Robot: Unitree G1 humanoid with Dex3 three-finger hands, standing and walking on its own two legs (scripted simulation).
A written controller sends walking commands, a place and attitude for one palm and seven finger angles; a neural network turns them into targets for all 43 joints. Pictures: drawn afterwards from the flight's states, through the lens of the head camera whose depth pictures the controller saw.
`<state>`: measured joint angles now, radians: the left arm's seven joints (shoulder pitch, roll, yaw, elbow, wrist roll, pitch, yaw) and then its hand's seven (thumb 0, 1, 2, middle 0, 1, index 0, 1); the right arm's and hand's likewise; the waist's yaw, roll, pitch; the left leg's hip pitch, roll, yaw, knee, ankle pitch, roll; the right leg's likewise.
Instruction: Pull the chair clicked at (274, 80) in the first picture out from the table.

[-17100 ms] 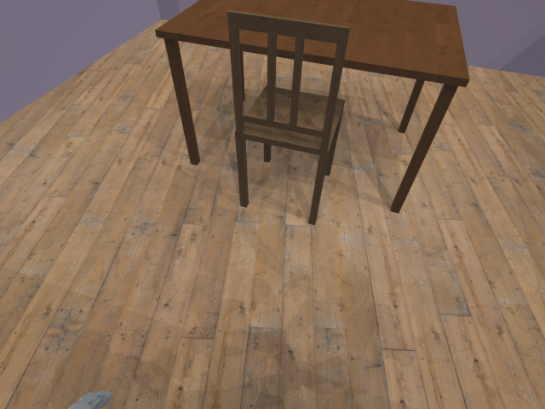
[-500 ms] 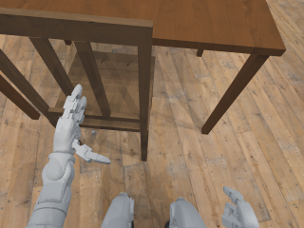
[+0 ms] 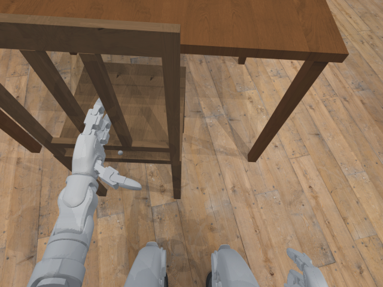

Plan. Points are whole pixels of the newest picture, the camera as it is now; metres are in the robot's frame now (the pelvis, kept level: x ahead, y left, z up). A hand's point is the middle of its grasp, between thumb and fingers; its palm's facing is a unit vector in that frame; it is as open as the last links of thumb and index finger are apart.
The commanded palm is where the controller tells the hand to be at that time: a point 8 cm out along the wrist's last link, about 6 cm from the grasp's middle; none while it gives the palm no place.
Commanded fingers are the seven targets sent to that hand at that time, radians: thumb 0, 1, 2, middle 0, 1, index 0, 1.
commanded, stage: push the fingers through the gap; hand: left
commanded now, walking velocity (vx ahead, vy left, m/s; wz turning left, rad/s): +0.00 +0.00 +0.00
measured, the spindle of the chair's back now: (71, 107) +0.48 +0.26 +0.04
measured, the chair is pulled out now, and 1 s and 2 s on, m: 0.00 0.00 0.00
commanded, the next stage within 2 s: hook a spindle and tug to test in 0.88 s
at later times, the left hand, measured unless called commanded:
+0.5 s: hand (117, 128) +0.44 +0.16 +0.02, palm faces -0.03 -1.00 -0.04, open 16.9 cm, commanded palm +0.41 +0.21 +0.02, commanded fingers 0.00 -0.50 0.30 -0.06 -0.08 -0.06 -0.08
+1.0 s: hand (122, 129) +0.44 +0.15 +0.02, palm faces -0.06 -1.00 -0.02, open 16.9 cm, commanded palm +0.41 +0.20 +0.02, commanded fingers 0.00 -0.50 0.30 -0.10 -0.19 -0.10 -0.19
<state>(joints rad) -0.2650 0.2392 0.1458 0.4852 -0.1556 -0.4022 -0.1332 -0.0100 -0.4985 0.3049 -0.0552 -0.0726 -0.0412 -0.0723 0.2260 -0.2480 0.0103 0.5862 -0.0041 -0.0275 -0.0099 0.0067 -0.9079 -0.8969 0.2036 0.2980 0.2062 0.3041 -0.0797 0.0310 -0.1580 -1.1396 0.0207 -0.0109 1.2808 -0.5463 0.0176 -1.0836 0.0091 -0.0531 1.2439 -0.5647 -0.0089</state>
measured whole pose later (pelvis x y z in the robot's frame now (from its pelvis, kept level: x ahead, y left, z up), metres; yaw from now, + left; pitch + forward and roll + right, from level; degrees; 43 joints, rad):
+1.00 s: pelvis +0.00 +0.01 +0.00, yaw -1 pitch +25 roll -3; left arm -0.51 0.27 0.21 0.76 -0.12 -0.45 -0.14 -0.01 -0.50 0.30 -0.06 -0.08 -0.06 -0.08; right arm 0.25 -0.24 0.02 0.61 -0.02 0.03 0.02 0.00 -0.91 -0.90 0.20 0.30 0.21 0.30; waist -0.11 0.03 -0.16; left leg -1.18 0.02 0.00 1.28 -0.55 0.04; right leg -1.12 0.01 -0.04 1.23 -0.55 0.01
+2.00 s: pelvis +0.02 +0.01 +0.01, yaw -1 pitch +26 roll -3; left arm -0.43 0.25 0.20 0.66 -0.15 -0.43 -0.09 0.02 0.70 0.79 -0.39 -1.40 -0.40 -1.45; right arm 0.25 -0.24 0.00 0.61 -0.01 0.03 0.03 0.00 -0.91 -0.90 0.20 0.30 0.21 0.30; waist -0.10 0.04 -0.17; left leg -1.14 0.02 0.00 1.25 -0.56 0.03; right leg -1.09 0.02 -0.04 1.21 -0.57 0.00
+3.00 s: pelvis +0.05 +0.03 +0.10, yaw -4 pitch +10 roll -2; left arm -0.29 0.20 0.04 0.77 -0.07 -0.18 0.08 0.08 0.69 0.76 -0.28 -1.10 -0.49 -1.45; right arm 0.23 -0.24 0.01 0.59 0.02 0.14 -0.10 0.00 -0.91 -0.90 0.20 0.30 0.21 0.30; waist -0.08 0.00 0.01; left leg -0.45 0.02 0.08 0.64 -0.35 0.05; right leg -0.44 0.00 -0.03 0.61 -0.29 0.01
